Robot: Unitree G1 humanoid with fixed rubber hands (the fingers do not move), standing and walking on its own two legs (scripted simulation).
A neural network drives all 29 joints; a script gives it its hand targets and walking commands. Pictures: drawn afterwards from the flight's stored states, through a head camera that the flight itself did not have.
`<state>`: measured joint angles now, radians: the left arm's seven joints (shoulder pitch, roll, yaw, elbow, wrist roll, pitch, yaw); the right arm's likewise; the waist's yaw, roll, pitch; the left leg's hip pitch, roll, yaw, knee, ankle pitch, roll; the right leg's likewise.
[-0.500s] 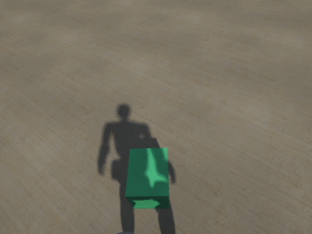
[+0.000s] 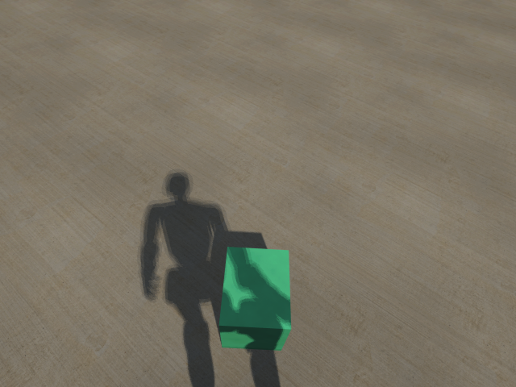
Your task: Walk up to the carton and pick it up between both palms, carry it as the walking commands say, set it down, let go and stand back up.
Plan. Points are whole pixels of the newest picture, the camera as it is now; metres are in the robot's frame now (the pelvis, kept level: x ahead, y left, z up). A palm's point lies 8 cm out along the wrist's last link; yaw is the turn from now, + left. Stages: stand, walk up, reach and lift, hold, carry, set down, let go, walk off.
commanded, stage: walk up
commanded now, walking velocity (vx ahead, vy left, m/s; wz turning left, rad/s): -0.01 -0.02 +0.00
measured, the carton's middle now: (254, 299) +0.49 -0.02 -0.64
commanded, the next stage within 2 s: none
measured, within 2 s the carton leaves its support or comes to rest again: neither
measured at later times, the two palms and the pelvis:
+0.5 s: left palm out of the picture +0.05 +0.21 -0.13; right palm out of the picture +0.03 -0.27 -0.14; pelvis -0.01 -0.04 +0.00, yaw +0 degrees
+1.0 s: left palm out of the picture +0.06 +0.21 -0.12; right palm out of the picture +0.03 -0.26 -0.14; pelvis -0.01 -0.03 +0.00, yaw +0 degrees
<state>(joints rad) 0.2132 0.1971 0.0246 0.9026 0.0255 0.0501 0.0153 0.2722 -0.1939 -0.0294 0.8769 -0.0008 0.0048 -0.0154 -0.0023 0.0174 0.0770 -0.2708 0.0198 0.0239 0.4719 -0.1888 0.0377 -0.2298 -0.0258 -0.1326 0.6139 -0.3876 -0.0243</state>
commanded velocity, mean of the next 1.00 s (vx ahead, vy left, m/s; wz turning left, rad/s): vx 0.00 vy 0.00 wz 0.00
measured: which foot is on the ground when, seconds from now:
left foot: down 0.00-1.00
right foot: up 0.00-0.18, down 0.20-1.00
